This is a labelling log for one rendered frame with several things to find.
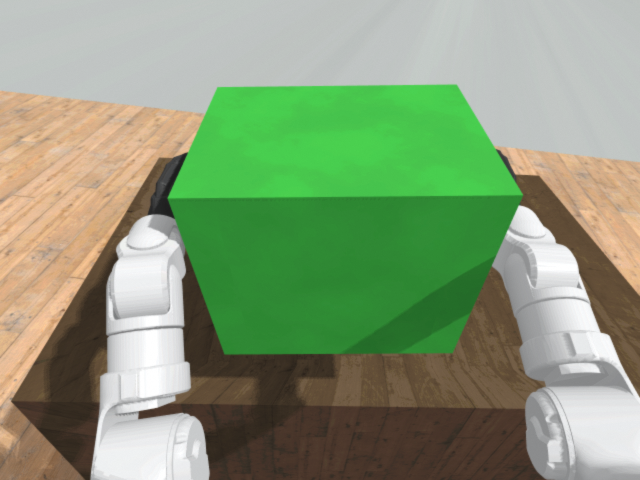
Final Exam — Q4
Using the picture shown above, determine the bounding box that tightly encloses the robot right forearm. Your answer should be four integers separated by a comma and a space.
492, 205, 640, 404

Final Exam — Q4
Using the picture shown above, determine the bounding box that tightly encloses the robot left forearm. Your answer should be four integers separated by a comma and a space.
90, 214, 191, 480

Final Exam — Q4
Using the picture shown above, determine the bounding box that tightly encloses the carton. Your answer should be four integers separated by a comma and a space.
167, 84, 523, 355

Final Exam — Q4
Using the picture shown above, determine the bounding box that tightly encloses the robot right hand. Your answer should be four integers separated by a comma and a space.
496, 149, 521, 206

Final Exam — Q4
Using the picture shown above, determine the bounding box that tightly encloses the left robot upper arm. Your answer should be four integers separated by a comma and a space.
93, 413, 210, 480

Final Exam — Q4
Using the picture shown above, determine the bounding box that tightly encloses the robot left hand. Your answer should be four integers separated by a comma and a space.
147, 152, 188, 219

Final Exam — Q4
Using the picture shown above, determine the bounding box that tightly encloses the pedestal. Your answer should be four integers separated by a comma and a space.
11, 157, 640, 480

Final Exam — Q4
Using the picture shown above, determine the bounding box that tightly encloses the right robot upper arm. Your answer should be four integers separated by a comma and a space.
525, 386, 640, 480

